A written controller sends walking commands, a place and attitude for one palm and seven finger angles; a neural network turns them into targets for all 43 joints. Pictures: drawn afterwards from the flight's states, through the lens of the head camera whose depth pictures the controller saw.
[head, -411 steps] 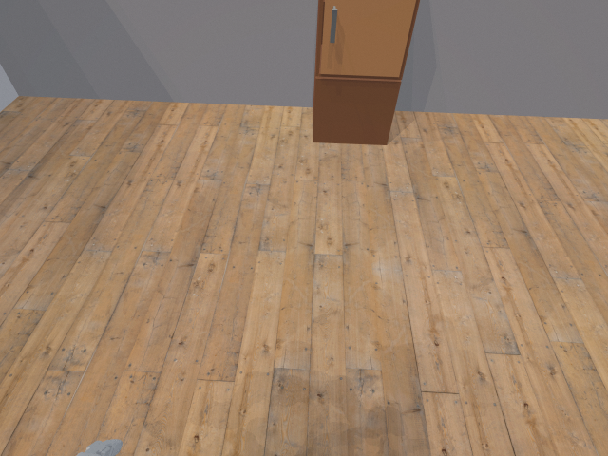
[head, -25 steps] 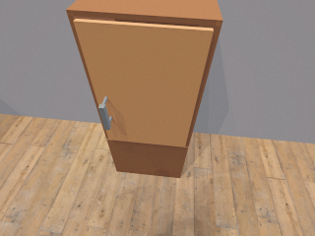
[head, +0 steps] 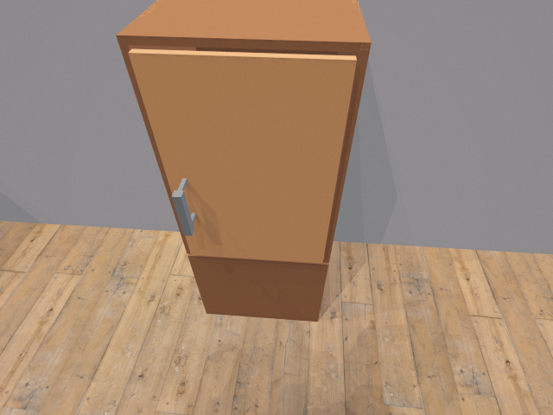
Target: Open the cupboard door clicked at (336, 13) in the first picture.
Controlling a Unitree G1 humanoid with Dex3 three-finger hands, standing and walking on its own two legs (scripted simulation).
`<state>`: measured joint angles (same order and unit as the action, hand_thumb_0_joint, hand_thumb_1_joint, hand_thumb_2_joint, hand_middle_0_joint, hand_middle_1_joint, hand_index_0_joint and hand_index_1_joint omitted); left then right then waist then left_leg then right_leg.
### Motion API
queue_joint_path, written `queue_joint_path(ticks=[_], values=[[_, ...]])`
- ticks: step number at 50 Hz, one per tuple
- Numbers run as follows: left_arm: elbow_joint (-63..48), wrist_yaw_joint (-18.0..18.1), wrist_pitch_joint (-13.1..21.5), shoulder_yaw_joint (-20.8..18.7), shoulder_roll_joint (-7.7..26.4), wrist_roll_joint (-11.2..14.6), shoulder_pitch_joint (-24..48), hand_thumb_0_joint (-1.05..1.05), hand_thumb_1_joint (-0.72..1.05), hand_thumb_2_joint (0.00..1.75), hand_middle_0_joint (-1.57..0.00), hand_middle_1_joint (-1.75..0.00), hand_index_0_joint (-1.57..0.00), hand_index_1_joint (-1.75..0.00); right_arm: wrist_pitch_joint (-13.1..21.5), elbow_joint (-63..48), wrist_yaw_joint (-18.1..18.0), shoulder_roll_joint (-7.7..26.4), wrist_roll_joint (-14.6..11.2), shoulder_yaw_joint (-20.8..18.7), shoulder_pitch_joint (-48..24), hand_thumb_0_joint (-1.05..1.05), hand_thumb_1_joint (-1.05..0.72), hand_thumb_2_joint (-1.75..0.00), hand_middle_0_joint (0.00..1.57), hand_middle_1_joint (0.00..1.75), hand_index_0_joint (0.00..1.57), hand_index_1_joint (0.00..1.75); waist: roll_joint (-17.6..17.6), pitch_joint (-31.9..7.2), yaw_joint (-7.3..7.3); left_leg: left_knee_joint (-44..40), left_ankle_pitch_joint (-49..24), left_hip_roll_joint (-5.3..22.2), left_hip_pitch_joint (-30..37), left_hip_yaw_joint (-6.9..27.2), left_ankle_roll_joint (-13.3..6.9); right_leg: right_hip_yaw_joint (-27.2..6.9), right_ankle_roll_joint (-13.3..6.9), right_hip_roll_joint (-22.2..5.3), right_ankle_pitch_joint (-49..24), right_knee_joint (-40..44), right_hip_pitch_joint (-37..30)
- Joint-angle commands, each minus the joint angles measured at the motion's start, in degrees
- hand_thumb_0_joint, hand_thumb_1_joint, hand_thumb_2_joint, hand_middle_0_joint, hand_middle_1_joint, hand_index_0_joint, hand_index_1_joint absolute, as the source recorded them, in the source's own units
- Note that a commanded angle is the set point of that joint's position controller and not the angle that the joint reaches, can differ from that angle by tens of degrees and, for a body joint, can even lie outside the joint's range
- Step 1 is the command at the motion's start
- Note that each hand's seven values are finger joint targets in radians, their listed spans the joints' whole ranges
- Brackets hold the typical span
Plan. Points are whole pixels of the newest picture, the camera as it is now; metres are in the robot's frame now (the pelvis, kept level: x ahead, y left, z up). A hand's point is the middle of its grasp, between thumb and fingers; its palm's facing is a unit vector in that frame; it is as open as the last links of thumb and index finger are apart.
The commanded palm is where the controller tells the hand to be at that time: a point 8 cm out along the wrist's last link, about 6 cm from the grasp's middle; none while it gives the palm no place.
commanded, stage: look again from close up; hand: left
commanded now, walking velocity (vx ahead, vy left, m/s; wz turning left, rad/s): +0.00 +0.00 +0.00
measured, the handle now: (186, 207) +0.59 +0.25 -0.10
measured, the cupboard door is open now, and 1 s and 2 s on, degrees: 0 0 0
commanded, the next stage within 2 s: shuffle to correct the standing spot in 0.12 s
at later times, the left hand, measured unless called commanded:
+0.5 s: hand out of the picture -0.03 +0.17 -0.18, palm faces +0.10 -0.98 -0.16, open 7.4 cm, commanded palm none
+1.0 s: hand out of the picture +0.03 +0.25 -0.19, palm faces +0.09 -0.98 -0.19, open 7.4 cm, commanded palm none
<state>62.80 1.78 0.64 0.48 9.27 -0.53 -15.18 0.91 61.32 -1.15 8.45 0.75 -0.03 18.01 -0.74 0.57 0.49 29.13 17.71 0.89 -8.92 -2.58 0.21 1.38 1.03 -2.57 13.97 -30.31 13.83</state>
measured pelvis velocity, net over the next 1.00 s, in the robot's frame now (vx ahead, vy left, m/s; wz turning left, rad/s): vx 0.04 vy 0.07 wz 0.00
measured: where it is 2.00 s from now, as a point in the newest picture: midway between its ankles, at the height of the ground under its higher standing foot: outside the picture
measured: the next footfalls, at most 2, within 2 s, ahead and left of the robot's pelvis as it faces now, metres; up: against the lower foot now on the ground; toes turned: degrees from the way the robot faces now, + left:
left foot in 0.92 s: +0.12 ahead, +0.20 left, +0.00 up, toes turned +4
right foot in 1.12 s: +0.09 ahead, -0.03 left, +0.00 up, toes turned -2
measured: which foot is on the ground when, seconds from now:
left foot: down 0.00-0.68, up 0.70-0.90, down 0.92-1.00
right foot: down 0.00-0.92, up 0.94-1.00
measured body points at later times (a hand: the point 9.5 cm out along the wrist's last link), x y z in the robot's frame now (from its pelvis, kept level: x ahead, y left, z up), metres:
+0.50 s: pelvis -0.01 +0.00 +0.00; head -0.02 +0.01 +0.45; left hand -0.04 +0.22 -0.17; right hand -0.04 -0.22 -0.16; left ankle -0.02 +0.12 -0.74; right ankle +0.03 -0.13 -0.73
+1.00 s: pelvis +0.04 +0.07 -0.01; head +0.05 +0.08 +0.44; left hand +0.03 +0.30 -0.17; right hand +0.10 -0.17 -0.15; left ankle +0.08 +0.20 -0.74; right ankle +0.02 -0.07 -0.72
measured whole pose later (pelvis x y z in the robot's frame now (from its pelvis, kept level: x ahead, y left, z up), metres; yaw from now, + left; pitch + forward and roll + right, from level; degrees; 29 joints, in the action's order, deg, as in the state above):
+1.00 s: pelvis +0.04 +0.07 -0.01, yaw +0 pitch +0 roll +1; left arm 59.7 1.3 -1.5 -3.3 9.5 -1.3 -19.0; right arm 1.8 55.9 -0.5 9.7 1.7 -2.2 14.9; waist 2.8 1.0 -1.0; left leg 34.9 15.2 1.9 -19.4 -4.7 0.3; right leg 0.0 -0.3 -5.2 28.6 -47.3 19.9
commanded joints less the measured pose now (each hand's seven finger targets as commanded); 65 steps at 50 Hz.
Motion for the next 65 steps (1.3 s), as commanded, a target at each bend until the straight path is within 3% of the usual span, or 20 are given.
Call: queue_joint_path(ticks=[1,15,20,23,26,28,31,32,33,34,35,40,44,46,48,51,54,57,60,65], values=[[-2.4,0.3,0.5,-1.2,5.3,-0.2,-2.9,0.0,0.9,0.9,-0.2,-0.3,-0.2,-0.3,0.8,-2.2,-0.4,5.3,0.1,-0.8,3.3,0.0,-0.9,-0.9,0.2,0.3,0.2,0.3,0.6,5.5,-0.28,-9.3,-1.8,4.0,-8.0,5.0,-1.8,-3.8,-2.5,-2.9,-1.1,6.4,-1.1],[-2.7,0.1,0.3,-2.4,5.9,-0.6,-5.8,0.0,0.9,0.9,-0.2,-0.3,-0.2,-0.3,-0.4,-0.5,0.0,4.7,0.3,-0.8,5.5,0.0,-0.9,-0.9,0.2,0.3,0.2,0.3,1.1,6.0,-0.77,-6.0,6.7,1.6,-9.6,2.3,-1.5,-7.1,-3.7,-4.6,14.6,10.4,1.5],[-4.1,0.3,-0.4,-4.3,8.4,-0.8,-5.8,0.0,0.9,0.9,-0.2,-0.3,-0.2,-0.3,-1.5,-1.1,0.6,3.5,0.6,-1.4,7.9,0.0,-0.9,-0.9,0.2,0.3,0.2,0.3,8.6,6.6,-0.29,3.1,6.6,-0.8,-8.8,-1.0,-1.3,-12.9,-6.3,-10.6,26.4,16.6,7.6],[-5.6,0.1,-0.8,-4.8,7.3,-0.9,-3.2,0.0,0.9,0.9,-0.2,-0.3,-0.2,-0.3,-1.1,-0.2,0.7,3.0,0.7,-1.4,11.9,0.0,-0.9,-0.9,0.2,0.3,0.2,0.3,3.6,7.2,1.33,-3.3,6.2,0.0,-4.4,0.7,-2.0,-7.8,-5.3,-7.5,22.2,10.5,12.0],[-7.3,-0.3,-0.8,-3.8,1.7,-1.3,-1.9,0.0,0.9,0.9,-0.2,-0.3,-0.2,-0.3,-0.3,-1.3,0.1,7.7,0.9,-2.3,12.3,0.0,-0.9,-0.9,0.2,0.3,0.2,0.3,-14.8,10.0,1.22,-19.6,19.2,11.5,-9.8,18.3,-7.5,5.1,-2.7,1.9,12.6,-11.4,13.3],[-7.3,-0.9,-0.1,-3.5,0.5,-1.3,-2.3,0.0,0.9,0.9,-0.2,-0.3,-0.2,-0.3,0.3,-2.4,0.0,6.7,0.7,-1.9,8.5,0.0,-0.9,-0.9,0.2,0.3,0.2,0.3,-10.2,9.4,-0.36,-17.9,10.0,11.7,-9.1,16.6,-10.1,3.2,-3.7,0.2,11.9,-16.5,12.7],[-5.7,-1.2,1.0,-3.6,-0.7,-0.8,-7.3,0.0,0.9,0.9,-0.2,-0.3,-0.2,-0.3,0.5,-3.3,-0.1,6.3,0.6,-1.3,5.9,0.0,-0.9,-0.9,0.2,0.3,0.2,0.3,-3.7,5.1,-3.4,-8.3,-3.9,7.9,-11.3,8.2,-8.1,3.9,-3.4,0.3,4.8,-1.8,-0.9],[-4.5,-0.8,1.6,-4.2,1.3,-0.8,-10.9,0.0,0.9,0.9,-0.2,-0.3,-0.2,-0.3,0.6,-3.7,-0.1,5.6,0.3,-1.2,5.4,0.0,-0.9,-0.9,0.2,0.3,0.2,0.3,0.7,2.7,-4.83,-1.7,-4.6,4.5,-16.9,4.4,-6.0,-1.6,-4.4,-3.1,2.1,2.9,-10.2],[-3.0,-0.1,2.1,-5.2,6.3,-0.9,-15.5,0.0,0.9,0.9,-0.2,-0.3,-0.2,-0.3,0.8,-4.8,0.1,3.8,-0.2,-1.1,4.7,0.0,-0.9,-0.9,0.2,0.3,0.2,0.3,12.1,0.8,-6.09,9.0,3.6,-0.9,-26.2,-1.0,-2.5,-17.7,-8.5,-15.2,-3.4,8.4,-18.8],[-2.4,0.4,2.2,-6.4,10.2,-0.7,-18.5,0.0,0.9,0.9,-0.2,-0.3,-0.2,-0.3,0.7,-6.2,0.2,3.8,0.2,-1.4,2.9,0.0,-0.9,-0.9,0.2,0.3,0.2,0.3,14.4,-0.2,-6.76,19.8,15.1,-1.5,-29.9,-1.9,-0.9,-27.5,-14.0,-26.6,-13.2,13.7,-20.2],[-2.6,0.5,2.1,-6.4,9.9,-0.7,-18.4,0.0,0.9,0.9,-0.2,-0.3,-0.2,-0.3,0.6,-6.5,0.1,4.4,0.7,-1.8,2.2,0.0,-0.9,-0.9,0.2,0.3,0.2,0.3,7.7,0.0,-6.28,27.0,14.6,0.4,-29.9,2.0,-0.5,-27.1,-17.0,-26.8,-16.9,13.4,-18.1],[-6.5,0.9,1.8,-5.8,7.5,-1.7,-4.0,0.0,0.9,0.9,-0.2,-0.3,-0.2,-0.3,-0.4,-6.2,2.3,1.5,0.2,-2.0,2.2,0.0,-0.9,-0.9,0.2,0.3,0.2,0.3,13.0,5.1,-0.53,16.8,4.8,3.4,-16.2,1.7,0.1,-7.3,-10.0,-16.9,-10.8,12.5,3.7],[-7.2,0.2,0.2,-5.6,7.3,-1.6,-3.0,0.0,0.9,0.9,-0.2,-0.3,-0.2,-0.3,0.5,-3.0,1.7,2.6,0.2,-2.1,10.1,0.0,-0.9,-0.9,0.2,0.3,0.2,0.3,1.5,2.7,2.17,-0.8,-6.4,-0.5,4.8,-4.3,1.8,-1.7,-5.3,-8.2,6.9,1.5,14.2],[-8.4,0.0,-1.1,-4.5,1.8,-0.8,-4.9,0.0,0.9,0.9,-0.2,-0.3,-0.2,-0.3,0.9,-3.9,0.5,10.5,1.0,-3.7,12.5,0.0,-0.9,-0.9,0.2,0.3,0.2,0.3,-20.6,1.0,2.25,-15.6,-4.1,17.6,-0.1,19.8,-5.3,4.1,-0.9,1.0,22.0,-18.5,17.3],[-9.6,-0.4,-0.4,-4.1,1.1,-0.7,-5.0,0.0,0.9,0.9,-0.2,-0.3,-0.2,-0.3,0.6,-7.4,-0.2,11.0,1.4,-3.7,4.7,0.0,-0.9,-0.9,0.2,0.3,0.2,0.3,-5.0,4.1,-0.5,-15.3,-4.6,18.7,-10.9,19.0,-10.8,-0.3,-2.2,-1.7,16.9,-22.1,11.6],[-6.0,-0.5,-0.4,-3.4,0.5,-0.5,-6.5,0.0,0.9,0.9,-0.2,-0.3,-0.2,-0.3,1.6,-7.0,-0.6,7.6,1.3,-2.3,-2.0,0.0,-0.9,-0.9,0.2,0.3,0.2,0.3,-9.4,0.5,-1.8,-11.7,-23.9,15.4,-7.6,11.4,-9.3,-0.4,-1.3,-1.8,13.1,-16.6,6.7],[-4.5,-0.7,-0.3,-3.1,1.1,-0.2,-8.5,0.0,0.9,0.9,-0.2,-0.3,-0.2,-0.3,0.7,-6.3,-1.1,7.9,0.9,-2.6,-2.6,0.0,-0.9,-0.9,0.2,0.3,0.2,0.3,-4.9,-1.9,-2.02,-5.6,-29.6,13.3,-4.4,7.4,-7.6,1.3,-0.7,0.3,3.6,-1.9,0.8],[-5.6,-0.5,-0.2,-3.5,5.4,-1.0,-7.9,0.0,0.9,0.9,-0.2,-0.3,-0.2,-0.3,-0.3,-6.5,-1.0,5.6,0.0,-2.8,-2.3,0.0,-0.9,-0.9,0.2,0.3,0.2,0.3,4.9,-1.4,-1.0,1.0,-12.3,5.7,-8.8,0.8,-2.1,-8.0,-3.9,-5.9,-14.5,5.1,-1.3],[-6.4,-0.1,0.3,-2.9,6.2,-0.7,-3.4,0.0,0.9,0.9,-0.2,-0.3,-0.2,-0.3,-1.4,-5.0,-0.6,2.7,0.0,-2.1,-1.7,0.0,-0.9,-0.9,0.2,0.3,0.2,0.3,12.8,0.0,0.77,3.0,-1.2,2.2,-6.4,-0.8,0.1,-10.4,-7.1,-9.5,-13.9,9.4,3.3],[-6.3,-0.1,0.1,-2.4,4.7,-0.2,-2.5,0.0,0.9,0.9,-0.2,-0.3,-0.2,-0.3,-0.3,-2.1,-0.4,3.8,0.3,-1.5,-1.2,0.0,-0.9,-0.9,0.2,0.3,0.2,0.3,-0.6,1.7,-0.08,-5.7,-10.2,5.9,-3.5,2.5,-0.9,-5.0,-3.6,-3.5,-4.5,7.7,3.2]])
